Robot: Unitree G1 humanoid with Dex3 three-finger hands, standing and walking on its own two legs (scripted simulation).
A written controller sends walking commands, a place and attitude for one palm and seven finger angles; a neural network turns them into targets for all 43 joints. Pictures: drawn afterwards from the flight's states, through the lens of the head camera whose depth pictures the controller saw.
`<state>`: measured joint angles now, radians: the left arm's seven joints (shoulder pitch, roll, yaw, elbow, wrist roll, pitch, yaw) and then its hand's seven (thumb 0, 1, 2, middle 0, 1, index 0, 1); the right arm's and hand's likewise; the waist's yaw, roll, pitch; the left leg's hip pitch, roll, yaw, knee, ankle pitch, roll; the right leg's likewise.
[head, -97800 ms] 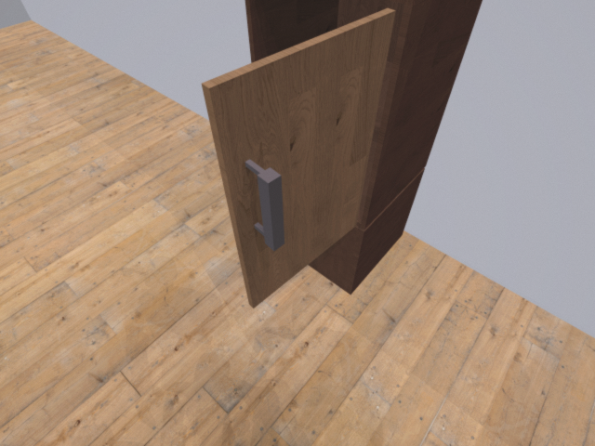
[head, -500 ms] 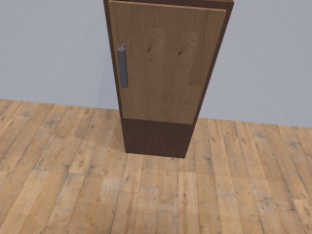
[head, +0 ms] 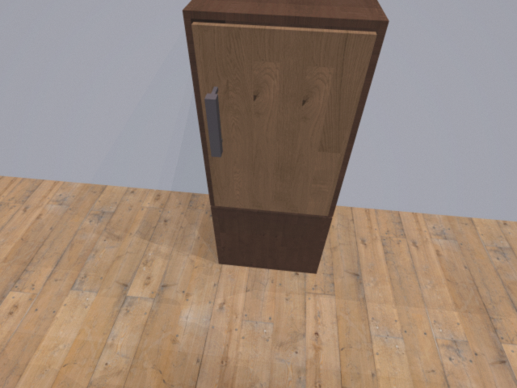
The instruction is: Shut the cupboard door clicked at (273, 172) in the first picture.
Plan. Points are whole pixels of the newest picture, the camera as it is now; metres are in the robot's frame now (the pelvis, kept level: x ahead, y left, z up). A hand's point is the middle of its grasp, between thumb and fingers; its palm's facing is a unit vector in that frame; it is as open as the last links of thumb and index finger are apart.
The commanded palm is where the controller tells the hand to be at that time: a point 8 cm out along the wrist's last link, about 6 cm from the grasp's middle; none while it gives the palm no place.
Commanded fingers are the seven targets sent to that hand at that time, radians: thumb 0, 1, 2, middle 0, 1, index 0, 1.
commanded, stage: let the arm hang, fingers relaxed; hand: left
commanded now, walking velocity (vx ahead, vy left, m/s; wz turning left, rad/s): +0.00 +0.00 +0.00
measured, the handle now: (216, 122) +0.73 +0.16 +0.02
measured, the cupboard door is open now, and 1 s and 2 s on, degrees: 0 0 0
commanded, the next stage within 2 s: look to check the result in 0.30 s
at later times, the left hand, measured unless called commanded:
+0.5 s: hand out of the picture -0.02 +0.16 -0.18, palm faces +0.04 -0.98 -0.18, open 7.4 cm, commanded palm none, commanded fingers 0.00 0.90 0.90 -0.20 -0.30 -0.20 -0.30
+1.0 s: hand out of the picture +0.02 +0.16 -0.17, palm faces +0.03 -0.98 -0.19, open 7.4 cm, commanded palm none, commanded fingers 0.00 0.90 0.90 -0.20 -0.30 -0.20 -0.30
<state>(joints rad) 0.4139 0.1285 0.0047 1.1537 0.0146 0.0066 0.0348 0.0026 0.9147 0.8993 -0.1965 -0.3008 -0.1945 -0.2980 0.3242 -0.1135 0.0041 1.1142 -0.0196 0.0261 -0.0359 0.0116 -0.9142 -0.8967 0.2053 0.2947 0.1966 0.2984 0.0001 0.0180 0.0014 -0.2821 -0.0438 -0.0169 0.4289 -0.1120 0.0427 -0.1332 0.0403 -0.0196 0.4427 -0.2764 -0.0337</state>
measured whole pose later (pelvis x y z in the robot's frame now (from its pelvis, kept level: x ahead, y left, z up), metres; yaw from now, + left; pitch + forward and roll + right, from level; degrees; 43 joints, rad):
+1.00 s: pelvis +0.03 -0.01 +0.00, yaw +0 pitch -2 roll +0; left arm 0.30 0.16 0.01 1.13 0.01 -0.01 0.03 0.00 0.91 0.90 -0.20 -0.30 -0.20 -0.30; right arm 0.23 -0.18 0.01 1.12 -0.01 0.00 -0.04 0.01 -0.91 -0.90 0.20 0.29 0.20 0.30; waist 0.00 0.00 0.04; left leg -0.21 -0.04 -0.02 0.40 -0.15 0.02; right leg -0.04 0.05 -0.01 0.37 -0.28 -0.05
